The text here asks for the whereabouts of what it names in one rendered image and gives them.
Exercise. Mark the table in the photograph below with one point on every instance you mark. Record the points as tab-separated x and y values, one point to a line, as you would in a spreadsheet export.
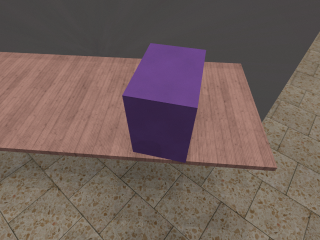
72	105

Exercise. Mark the carton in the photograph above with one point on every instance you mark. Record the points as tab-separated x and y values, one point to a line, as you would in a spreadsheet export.
161	100

